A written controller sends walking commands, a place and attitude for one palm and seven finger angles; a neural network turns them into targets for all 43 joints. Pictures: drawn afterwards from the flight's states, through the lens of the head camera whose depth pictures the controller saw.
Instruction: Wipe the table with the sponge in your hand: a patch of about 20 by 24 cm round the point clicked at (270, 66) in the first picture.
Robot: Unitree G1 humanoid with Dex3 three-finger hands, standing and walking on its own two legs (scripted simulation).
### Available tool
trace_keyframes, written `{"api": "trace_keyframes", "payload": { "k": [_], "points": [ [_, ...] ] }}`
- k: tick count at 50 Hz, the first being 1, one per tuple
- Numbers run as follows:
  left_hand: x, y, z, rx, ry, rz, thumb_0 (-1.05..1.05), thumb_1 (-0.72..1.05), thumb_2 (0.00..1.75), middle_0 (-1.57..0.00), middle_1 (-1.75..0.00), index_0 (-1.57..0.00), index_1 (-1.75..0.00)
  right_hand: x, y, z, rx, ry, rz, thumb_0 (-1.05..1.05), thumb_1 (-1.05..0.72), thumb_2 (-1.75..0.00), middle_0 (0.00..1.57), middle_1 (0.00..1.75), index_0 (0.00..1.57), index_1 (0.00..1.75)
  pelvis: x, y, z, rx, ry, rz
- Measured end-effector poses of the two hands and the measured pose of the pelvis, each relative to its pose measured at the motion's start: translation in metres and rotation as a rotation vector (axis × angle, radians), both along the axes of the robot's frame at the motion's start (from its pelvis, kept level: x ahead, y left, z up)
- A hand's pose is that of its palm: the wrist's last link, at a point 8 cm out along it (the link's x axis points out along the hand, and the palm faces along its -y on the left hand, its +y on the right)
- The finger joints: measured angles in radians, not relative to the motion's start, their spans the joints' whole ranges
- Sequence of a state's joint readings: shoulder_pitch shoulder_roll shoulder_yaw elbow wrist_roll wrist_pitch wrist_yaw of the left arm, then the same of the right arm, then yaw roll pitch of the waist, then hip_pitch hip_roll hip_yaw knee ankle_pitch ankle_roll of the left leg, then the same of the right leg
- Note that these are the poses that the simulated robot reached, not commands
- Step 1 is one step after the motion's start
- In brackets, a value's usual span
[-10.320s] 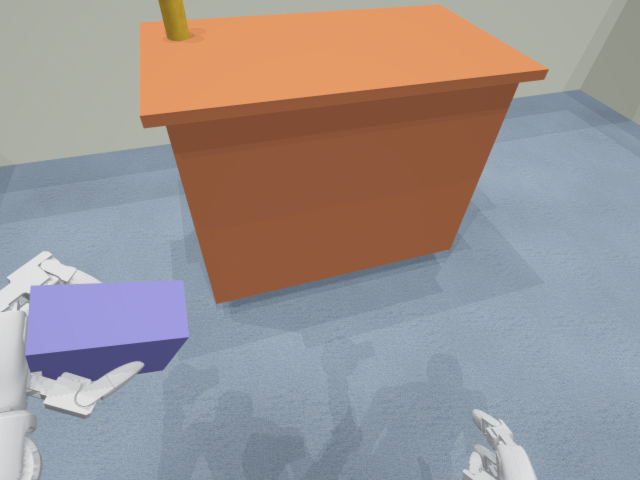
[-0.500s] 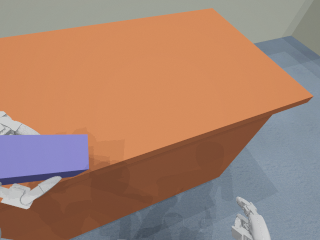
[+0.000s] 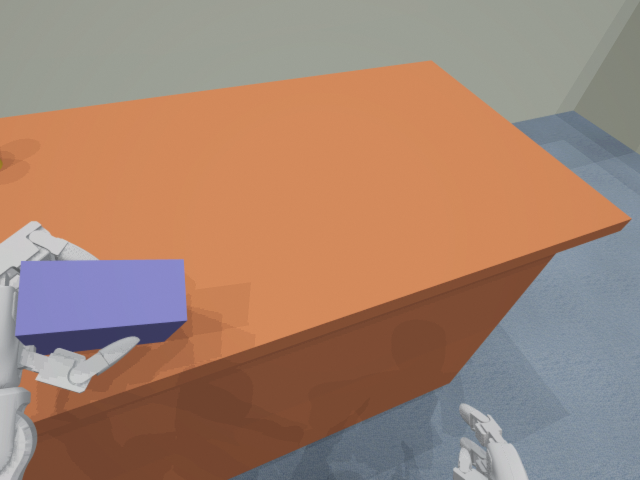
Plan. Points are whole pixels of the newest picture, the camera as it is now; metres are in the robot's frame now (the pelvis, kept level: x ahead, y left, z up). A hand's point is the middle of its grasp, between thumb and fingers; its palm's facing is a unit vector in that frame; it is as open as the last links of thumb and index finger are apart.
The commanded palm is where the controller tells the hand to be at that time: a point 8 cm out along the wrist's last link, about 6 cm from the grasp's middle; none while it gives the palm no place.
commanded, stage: come to a stop and stand still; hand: left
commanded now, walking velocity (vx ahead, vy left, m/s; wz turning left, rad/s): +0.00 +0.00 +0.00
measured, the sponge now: (129, 307) +0.23 +0.21 +0.15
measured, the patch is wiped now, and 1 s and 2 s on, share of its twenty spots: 0.00 0.00 0.00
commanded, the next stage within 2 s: look again from close up in 0.32 s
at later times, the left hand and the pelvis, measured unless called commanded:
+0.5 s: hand (71, 301) +0.22 +0.26 +0.16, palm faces +0.40 -0.85 -0.34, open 9.9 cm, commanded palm +0.16 +0.29 +0.18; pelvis +0.01 +0.01 +0.00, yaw +1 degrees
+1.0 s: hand (65, 280) +0.23 +0.26 +0.18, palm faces +0.41 -0.78 -0.47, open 9.9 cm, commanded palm +0.17 +0.29 +0.20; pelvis +0.00 -0.01 +0.00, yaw +1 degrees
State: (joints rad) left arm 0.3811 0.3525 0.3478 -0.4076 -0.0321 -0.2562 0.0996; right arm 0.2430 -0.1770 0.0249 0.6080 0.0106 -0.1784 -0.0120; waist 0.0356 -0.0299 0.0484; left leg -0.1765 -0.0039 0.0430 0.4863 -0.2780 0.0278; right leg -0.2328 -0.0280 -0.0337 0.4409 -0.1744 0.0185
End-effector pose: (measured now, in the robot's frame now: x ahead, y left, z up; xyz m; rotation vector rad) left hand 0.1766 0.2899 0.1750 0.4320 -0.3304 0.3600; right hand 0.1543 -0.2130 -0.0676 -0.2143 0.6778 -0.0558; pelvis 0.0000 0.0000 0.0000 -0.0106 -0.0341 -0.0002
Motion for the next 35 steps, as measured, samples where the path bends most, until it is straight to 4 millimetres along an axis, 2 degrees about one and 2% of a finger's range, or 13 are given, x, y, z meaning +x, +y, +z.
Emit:
{"api": "trace_keyframes", "payload": {
  "k": [9,15,35],
  "points": [
    [0.008,0.008,-0.004,-0.034,-0.003,0.011,0.00,-0.47,1.01,-0.76,-1.34,-0.75,-1.34,0.028,0.011,0.014,-0.021,-0.047,0.034,0.01,-0.91,-0.90,0.20,0.30,0.20,0.30,0.005,0.008,0.001,-0.009,-0.002,0.004],
    [0.010,0.008,-0.002,-0.020,0.001,-0.008,0.00,-0.47,1.01,-0.76,-1.34,-0.75,-1.34,0.035,0.012,0.018,-0.030,-0.052,0.030,0.01,-0.91,-0.90,0.20,0.30,0.20,0.30,0.007,0.010,0.001,-0.012,-0.003,0.006],
    [0.006,0.008,-0.002,-0.016,0.023,0.028,0.00,-0.47,1.01,-0.76,-1.35,-0.75,-1.34,0.013,0.001,0.003,-0.032,0.039,-0.006,0.01,-0.91,-0.90,0.20,0.30,0.20,0.30,0.006,0.006,0.002,-0.014,0.001,0.009]
  ]
}}
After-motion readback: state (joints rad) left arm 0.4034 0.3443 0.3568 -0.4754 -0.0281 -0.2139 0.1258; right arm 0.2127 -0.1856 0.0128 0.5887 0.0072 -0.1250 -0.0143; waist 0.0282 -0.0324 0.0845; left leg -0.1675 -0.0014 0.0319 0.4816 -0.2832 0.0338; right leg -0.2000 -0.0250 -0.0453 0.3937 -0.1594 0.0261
